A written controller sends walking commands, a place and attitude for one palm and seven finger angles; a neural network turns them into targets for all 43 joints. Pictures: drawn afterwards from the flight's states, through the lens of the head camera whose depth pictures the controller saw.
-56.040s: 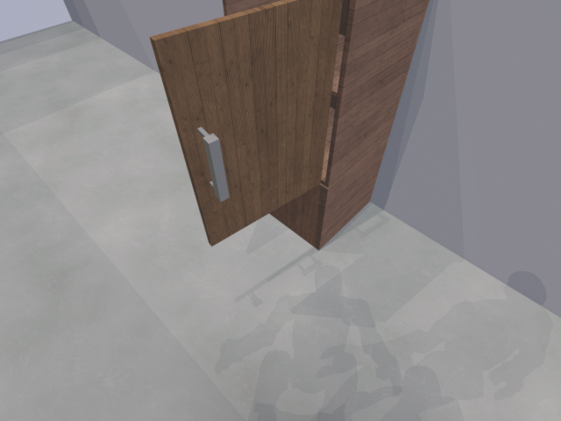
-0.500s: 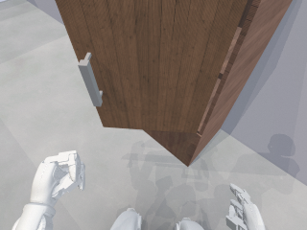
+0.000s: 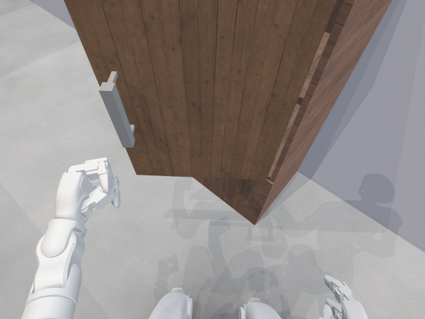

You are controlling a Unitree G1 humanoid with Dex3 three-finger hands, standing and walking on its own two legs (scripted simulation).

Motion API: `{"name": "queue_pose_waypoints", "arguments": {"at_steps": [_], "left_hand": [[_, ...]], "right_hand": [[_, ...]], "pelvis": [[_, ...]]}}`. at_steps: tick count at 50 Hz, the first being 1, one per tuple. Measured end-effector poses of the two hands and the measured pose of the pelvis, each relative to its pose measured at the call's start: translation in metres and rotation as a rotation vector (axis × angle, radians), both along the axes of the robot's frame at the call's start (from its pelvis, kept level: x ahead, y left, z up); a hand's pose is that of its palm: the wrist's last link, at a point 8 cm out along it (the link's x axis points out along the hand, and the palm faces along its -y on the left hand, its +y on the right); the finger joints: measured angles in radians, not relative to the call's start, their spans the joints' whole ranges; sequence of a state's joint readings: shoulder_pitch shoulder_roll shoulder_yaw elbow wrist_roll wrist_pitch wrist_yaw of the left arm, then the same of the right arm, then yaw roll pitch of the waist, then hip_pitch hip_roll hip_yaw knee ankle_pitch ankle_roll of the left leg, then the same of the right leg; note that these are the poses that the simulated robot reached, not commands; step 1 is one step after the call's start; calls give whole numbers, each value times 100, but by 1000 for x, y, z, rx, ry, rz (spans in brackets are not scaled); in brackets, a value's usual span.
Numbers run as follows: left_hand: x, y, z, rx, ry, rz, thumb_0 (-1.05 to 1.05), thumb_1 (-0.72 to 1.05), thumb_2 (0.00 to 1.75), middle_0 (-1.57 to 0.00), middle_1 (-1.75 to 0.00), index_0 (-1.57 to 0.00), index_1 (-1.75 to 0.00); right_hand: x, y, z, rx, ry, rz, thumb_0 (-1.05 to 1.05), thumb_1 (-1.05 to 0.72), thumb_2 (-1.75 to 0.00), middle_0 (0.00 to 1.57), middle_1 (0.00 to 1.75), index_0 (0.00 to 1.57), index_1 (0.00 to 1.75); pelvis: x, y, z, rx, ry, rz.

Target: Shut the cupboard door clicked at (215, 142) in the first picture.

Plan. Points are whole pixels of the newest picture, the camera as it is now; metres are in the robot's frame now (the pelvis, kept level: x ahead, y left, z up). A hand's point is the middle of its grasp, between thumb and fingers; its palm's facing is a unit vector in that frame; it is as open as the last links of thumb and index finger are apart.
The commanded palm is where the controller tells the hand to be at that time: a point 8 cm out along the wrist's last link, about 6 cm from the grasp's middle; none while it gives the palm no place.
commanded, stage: bring the fist close to the handle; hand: left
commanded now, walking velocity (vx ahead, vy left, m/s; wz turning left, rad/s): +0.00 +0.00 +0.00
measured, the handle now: (121, 111) +0.52 +0.23 +0.05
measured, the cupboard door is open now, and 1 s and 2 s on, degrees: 39 39 24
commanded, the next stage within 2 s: push the door shut along its arc in 0.82 s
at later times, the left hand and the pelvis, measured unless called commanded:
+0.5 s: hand (125, 147) +0.42 +0.20 +0.06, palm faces +0.02 -1.00 -0.02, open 3.1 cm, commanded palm +0.39 +0.25 +0.06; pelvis -0.01 +0.00 +0.00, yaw -1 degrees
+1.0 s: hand (125, 149) +0.41 +0.20 +0.06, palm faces +0.02 -1.00 -0.01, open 3.1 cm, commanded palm +0.40 +0.25 +0.06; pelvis +0.00 +0.00 +0.00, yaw -1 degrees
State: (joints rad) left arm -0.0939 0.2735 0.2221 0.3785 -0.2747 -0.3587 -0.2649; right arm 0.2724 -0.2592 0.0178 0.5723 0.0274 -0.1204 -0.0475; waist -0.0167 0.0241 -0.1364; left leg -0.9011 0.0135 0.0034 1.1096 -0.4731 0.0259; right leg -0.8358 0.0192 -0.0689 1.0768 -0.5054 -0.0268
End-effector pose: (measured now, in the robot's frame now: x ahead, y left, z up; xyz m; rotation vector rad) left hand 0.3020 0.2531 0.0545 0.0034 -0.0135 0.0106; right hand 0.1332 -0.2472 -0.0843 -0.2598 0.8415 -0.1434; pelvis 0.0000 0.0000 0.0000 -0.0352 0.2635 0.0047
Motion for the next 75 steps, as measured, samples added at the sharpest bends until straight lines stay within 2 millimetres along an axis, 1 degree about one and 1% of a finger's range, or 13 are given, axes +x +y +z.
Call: {"name": "queue_pose_waypoints", "arguments": {"at_steps": [14, 24, 28, 34, 37, 41, 51, 55, 59, 62, 65, 69, 75], "left_hand": [[55, -4, 4, 9, -7, 6, 2, 90, 90, -130, -150, -130, -150], [92, -2, 6, 14, 3, 15, 2, 90, 90, -130, -150, -130, -150], [98, -5, 6, 9, 0, 7, 2, 90, 90, -130, -150, -130, -150], [96, -4, -1, 6, 23, 18, 2, 90, 90, -130, -150, -130, -150], [93, -1, -1, 11, 12, 30, 2, 90, 90, -130, -150, -130, -150], [92, 1, 2, 17, -5, 23, 2, 90, 90, -130, -150, -130, -150], [91, -1, 3, 7, 6, 5, 2, 90, 90, -130, -150, -130, -150], [99, 0, 4, 15, 8, -16, 2, 90, 90, -130, -150, -130, -150], [114, -2, 7, 21, 7, -52, 2, 90, 90, -130, -150, -130, -150], [126, -6, 8, 21, 14, -78, 2, 90, 90, -130, -150, -130, -150], [136, -6, 7, 18, 18, -79, 2, 90, 90, -131, -150, -130, -150], [149, -5, 7, 21, 26, -88, 2, 90, 90, -131, -150, -131, -150], [166, -10, 5, 26, 40, -125, 2, 90, 90, -130, -150, -131, -150]], "right_hand": [[-28, 1, -10, 4, 100, -37, 1, -90, -90, 21, 30, 20, 30], [-62, -9, -17, -5, 206, -86, 1, -90, -90, 21, 30, 20, 30], [-76, -14, -19, -4, 252, -112, 1, -90, -90, 21, 30, 20, 30], [-88, -17, -19, -1, 294, -139, 1, -90, -90, 21, 30, 20, 30], [-89, -18, -19, -2, 299, -143, 1, -90, -90, 21, 30, 20, 30], [-83, -18, -19, -3, 294, -136, 1, -90, -90, 21, 30, 20, 30], [-57, -15, -16, 0, 229, -104, 1, -90, -90, 21, 30, 20, 30], [-52, -15, -17, -10, 217, -91, 1, -90, -90, 21, 30, 20, 30], [-55, -16, -20, -19, 227, -91, 0, -90, -90, 21, 30, 20, 30], [-62, -17, -23, -24, 248, -100, 0, -90, -90, 21, 30, 20, 30], [-74, -18, -27, -25, 279, -113, 0, -90, -90, 21, 30, 20, 30], [-93, -19, -31, -26, 334, -138, 0, -90, -90, 21, 30, 20, 30], [-124, -20, -34, -31, 416, -181, 0, -90, -90, 21, 30, 20, 30]], "pelvis": [[-6, 4, 0, 0, 18, -6], [-8, 1, -3, -1, 42, -9], [-8, 0, -3, 1, 51, -17], [-5, -1, -1, 6, 54, -25], [-4, -2, -1, 6, 54, -25], [-3, -3, -1, 4, 52, -21], [-3, -3, 0, 3, 47, -16], [-5, -3, -3, -1, 51, -9], [-7, -3, -6, -7, 63, -5], [-8, -2, -9, -9, 77, -5], [-9, -1, -12, -10, 92, -7], [-9, -1, -15, -12, 109, -12], [-10, 0, -19, -17, 132, -16]]}}
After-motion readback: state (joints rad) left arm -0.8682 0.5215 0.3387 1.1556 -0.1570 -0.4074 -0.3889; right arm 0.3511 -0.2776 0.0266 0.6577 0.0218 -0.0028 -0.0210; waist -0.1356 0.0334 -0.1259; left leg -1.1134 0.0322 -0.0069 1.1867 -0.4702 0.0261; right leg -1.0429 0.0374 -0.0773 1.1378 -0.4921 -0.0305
